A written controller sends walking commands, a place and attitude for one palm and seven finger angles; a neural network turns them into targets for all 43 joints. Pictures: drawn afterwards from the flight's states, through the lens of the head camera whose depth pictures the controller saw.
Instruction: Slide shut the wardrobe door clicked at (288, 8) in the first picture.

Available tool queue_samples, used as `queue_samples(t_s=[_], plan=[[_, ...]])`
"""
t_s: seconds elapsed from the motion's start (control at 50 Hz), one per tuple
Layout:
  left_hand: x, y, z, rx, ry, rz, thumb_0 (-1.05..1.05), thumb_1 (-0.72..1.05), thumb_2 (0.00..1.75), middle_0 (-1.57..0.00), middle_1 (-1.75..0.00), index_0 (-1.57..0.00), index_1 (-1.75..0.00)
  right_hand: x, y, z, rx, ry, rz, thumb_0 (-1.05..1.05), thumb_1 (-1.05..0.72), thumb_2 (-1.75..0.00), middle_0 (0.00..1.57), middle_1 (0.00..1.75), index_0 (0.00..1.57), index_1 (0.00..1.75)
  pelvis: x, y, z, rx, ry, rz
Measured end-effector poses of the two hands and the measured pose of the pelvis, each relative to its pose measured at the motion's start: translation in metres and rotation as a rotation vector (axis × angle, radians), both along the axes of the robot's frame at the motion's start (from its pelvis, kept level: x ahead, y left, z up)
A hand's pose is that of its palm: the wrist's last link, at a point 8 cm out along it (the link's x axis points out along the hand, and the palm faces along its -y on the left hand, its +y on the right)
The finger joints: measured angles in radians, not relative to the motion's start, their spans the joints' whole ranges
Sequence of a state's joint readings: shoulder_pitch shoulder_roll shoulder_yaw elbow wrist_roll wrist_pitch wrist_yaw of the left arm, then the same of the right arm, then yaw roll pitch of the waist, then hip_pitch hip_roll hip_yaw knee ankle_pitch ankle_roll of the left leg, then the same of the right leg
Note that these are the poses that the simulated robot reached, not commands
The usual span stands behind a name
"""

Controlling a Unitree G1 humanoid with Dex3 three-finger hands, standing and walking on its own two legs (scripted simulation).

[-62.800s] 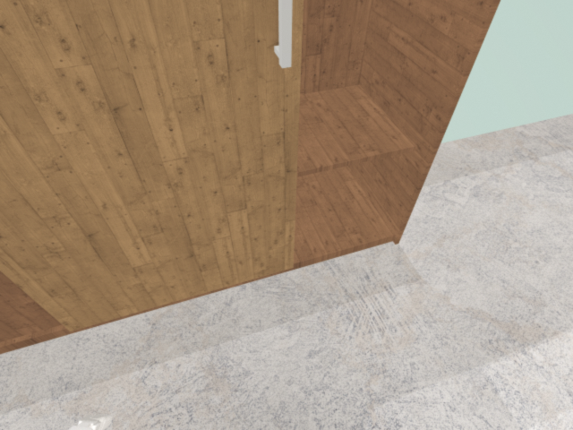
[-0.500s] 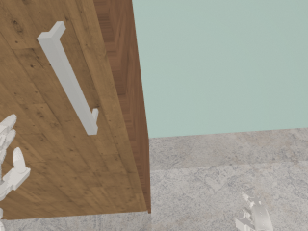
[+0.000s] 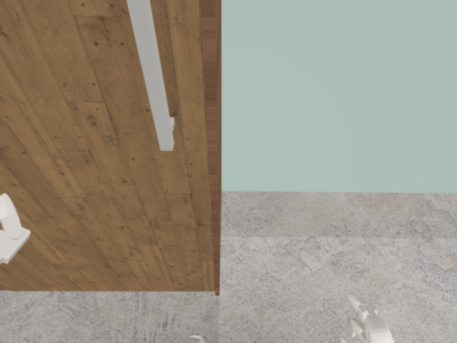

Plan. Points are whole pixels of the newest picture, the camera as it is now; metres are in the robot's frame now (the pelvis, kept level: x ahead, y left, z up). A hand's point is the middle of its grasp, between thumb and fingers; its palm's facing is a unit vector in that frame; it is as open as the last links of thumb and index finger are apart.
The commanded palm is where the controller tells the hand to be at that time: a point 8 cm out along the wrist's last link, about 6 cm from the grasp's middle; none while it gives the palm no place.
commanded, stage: step back with the hand held close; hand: left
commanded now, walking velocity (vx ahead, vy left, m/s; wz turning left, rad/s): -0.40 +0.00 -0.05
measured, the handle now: (158, 77) +0.40 +0.14 +0.27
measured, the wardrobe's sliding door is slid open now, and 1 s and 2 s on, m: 0.00 0.00 0.00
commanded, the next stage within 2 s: stop stepping back and stand still in 0.52 s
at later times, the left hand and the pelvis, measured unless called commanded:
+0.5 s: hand out of the picture +0.13 +0.27 +0.19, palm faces +0.45 -0.79 -0.41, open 7.4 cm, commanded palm +0.06 +0.31 +0.19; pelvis -0.08 +0.01 +0.01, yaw +0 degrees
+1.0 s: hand out of the picture +0.02 +0.29 +0.18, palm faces +0.46 -0.81 -0.35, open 7.4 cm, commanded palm -0.04 +0.32 +0.19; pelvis -0.20 +0.03 +0.01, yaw -3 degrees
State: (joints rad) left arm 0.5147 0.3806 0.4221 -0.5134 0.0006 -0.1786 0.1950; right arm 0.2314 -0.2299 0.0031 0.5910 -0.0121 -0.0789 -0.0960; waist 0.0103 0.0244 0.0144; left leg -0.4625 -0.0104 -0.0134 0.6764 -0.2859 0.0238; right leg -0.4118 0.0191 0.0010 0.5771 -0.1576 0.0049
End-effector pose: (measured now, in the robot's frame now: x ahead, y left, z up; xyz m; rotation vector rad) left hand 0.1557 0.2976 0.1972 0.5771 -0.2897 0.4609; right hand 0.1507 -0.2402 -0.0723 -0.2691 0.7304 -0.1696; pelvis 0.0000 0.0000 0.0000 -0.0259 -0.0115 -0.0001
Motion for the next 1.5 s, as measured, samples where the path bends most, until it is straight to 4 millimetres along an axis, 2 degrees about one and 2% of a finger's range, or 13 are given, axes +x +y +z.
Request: queue_samples(t_s=[0.18,0.28,0.36,0.46,0.56,0.7,0.84,0.94,1.06,1.26,1.42,1.46,1.5], plan=[[-0.018,0.016,0.000,0.037,-0.029,-0.012,0.01,0.89,0.90,-0.22,-0.30,-0.21,-0.31,-0.025,0.009,-0.001,-0.020,-0.011,-0.018,0.01,-0.91,-0.89,0.20,0.30,0.21,0.30,-0.026,0.011,-0.006,-0.028,-0.008,0.023],[-0.046,0.021,0.001,0.052,-0.035,0.031,0.02,0.89,0.90,-0.22,-0.30,-0.21,-0.31,-0.029,0.016,-0.004,0.004,-0.021,0.019,0.01,-0.90,-0.90,0.20,0.30,0.21,0.30,-0.035,0.005,-0.008,-0.031,0.022,0.050],[-0.065,0.011,-0.004,-0.018,-0.028,0.042,0.02,0.89,0.90,-0.22,-0.30,-0.21,-0.31,-0.032,0.021,-0.005,0.028,-0.015,0.054,0.01,-0.90,-0.89,0.20,0.30,0.21,0.30,-0.055,0.000,-0.004,-0.029,0.035,0.016],[-0.070,0.001,0.003,-0.049,-0.037,-0.041,0.02,0.89,0.90,-0.22,-0.30,-0.21,-0.31,-0.040,0.025,0.011,0.019,-0.020,0.036,0.01,-0.90,-0.89,0.20,0.30,0.21,0.30,-0.068,0.006,0.006,-0.003,0.041,-0.004],[-0.074,0.014,0.003,-0.009,0.015,-0.106,0.01,0.89,0.90,-0.22,-0.30,-0.21,-0.31,-0.056,0.027,0.029,0.007,-0.061,-0.009,0.01,-0.91,-0.89,0.20,0.30,0.21,0.30,-0.096,0.015,0.009,-0.005,0.037,-0.027],[-0.119,0.011,-0.003,-0.045,0.094,-0.118,0.02,0.89,0.90,-0.22,-0.30,-0.21,-0.31,-0.110,0.024,0.044,0.009,-0.125,-0.019,0.01,-0.90,-0.89,0.20,0.30,0.21,0.30,-0.140,0.015,0.014,-0.025,0.039,-0.071],[-0.171,0.000,0.000,-0.075,0.044,-0.099,0.02,0.89,0.90,-0.22,-0.30,-0.21,-0.31,-0.186,0.007,0.019,0.001,-0.015,-0.043,0.01,-0.90,-0.89,0.20,0.30,0.21,0.30,-0.182,0.011,0.009,0.003,0.029,-0.081],[-0.178,0.014,0.003,-0.094,-0.033,-0.071,0.01,0.89,0.90,-0.22,-0.30,-0.21,-0.31,-0.240,-0.003,0.008,-0.020,0.062,-0.120,0.01,-0.90,-0.89,0.20,0.30,0.21,0.30,-0.188,0.019,0.010,0.006,0.020,-0.064],[-0.177,0.029,-0.010,-0.098,0.019,-0.065,0.02,0.89,0.90,-0.21,-0.30,-0.21,-0.31,-0.275,0.002,0.003,-0.020,0.070,-0.194,0.02,-0.91,-0.90,0.20,0.30,0.21,0.30,-0.204,0.028,0.007,0.020,0.001,-0.078],[-0.196,0.005,0.002,-0.042,0.025,-0.125,0.02,0.89,0.90,-0.22,-0.30,-0.21,-0.31,-0.280,0.020,-0.007,0.060,0.072,-0.141,0.01,-0.90,-0.90,0.20,0.30,0.21,0.30,-0.219,0.022,0.009,0.005,0.005,-0.082],[-0.192,0.030,-0.008,-0.086,0.025,-0.061,0.01,0.89,0.90,-0.22,-0.30,-0.21,-0.31,-0.254,0.021,-0.001,0.025,0.049,-0.134,0.01,-0.91,-0.89,0.20,0.30,0.21,0.30,-0.208,0.034,0.007,0.011,-0.022,-0.083],[-0.180,0.036,-0.035,-0.089,0.138,-0.061,0.01,0.89,0.90,-0.21,-0.30,-0.21,-0.31,-0.245,0.021,-0.004,0.039,0.039,-0.082,0.01,-0.91,-0.90,0.20,0.30,0.21,0.30,-0.209,0.038,0.006,0.014,-0.003,-0.082],[-0.166,0.039,-0.090,-0.169,0.372,-0.047,0.01,0.90,0.90,-0.21,-0.30,-0.20,-0.30,-0.239,0.020,-0.012,0.050,0.073,-0.043,0.01,-0.91,-0.90,0.20,0.30,0.21,0.30,-0.212,0.040,0.004,0.027,0.015,-0.079]])
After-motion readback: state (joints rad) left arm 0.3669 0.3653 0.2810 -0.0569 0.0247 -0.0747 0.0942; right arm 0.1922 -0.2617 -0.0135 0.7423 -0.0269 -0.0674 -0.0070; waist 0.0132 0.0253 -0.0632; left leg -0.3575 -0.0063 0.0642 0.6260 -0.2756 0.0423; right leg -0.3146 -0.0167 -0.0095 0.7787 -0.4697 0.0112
